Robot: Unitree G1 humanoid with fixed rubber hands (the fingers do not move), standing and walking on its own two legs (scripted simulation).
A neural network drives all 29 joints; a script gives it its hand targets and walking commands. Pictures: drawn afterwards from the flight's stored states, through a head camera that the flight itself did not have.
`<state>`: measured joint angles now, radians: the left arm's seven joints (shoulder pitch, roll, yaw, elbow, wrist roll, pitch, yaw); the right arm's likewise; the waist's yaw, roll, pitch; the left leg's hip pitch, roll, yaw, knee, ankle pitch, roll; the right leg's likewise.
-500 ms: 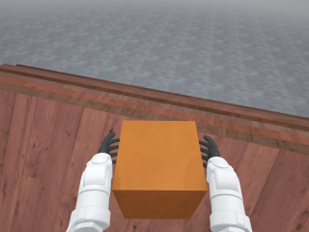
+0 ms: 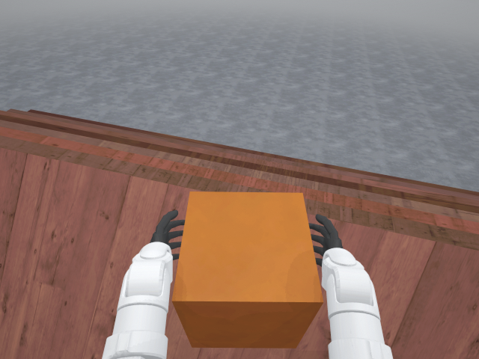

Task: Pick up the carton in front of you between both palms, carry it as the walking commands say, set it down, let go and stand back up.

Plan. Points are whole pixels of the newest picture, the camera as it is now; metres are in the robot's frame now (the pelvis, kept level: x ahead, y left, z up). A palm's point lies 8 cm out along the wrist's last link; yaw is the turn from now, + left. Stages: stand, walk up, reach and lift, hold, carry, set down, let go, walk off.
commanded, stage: hold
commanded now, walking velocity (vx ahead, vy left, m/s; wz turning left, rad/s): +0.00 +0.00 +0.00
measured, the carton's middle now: (245, 273) +0.29 +0.00 -0.03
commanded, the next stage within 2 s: carry in 0.96 s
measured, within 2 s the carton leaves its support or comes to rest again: neither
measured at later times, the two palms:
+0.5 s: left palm (159, 249) +0.28 +0.15 +0.05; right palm (334, 255) +0.28 -0.15 +0.05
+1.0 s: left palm (160, 247) +0.28 +0.15 +0.05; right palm (333, 254) +0.28 -0.15 +0.05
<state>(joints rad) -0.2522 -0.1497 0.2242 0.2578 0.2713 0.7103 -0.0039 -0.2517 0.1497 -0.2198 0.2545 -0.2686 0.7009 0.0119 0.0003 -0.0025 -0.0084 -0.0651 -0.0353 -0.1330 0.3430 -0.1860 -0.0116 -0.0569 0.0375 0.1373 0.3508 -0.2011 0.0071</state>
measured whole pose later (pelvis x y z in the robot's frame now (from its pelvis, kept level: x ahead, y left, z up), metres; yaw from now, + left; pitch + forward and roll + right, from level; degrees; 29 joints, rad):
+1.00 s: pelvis +0.00 +0.00 +0.00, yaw +0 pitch -5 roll +0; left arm -0.27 -0.15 0.22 0.22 0.28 0.77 -0.01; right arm -0.27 0.15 -0.22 0.22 -0.28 0.76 0.02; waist 0.00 0.00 -0.04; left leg -0.11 -0.03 -0.10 0.40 -0.22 -0.01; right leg -0.10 0.03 0.12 0.40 -0.23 0.01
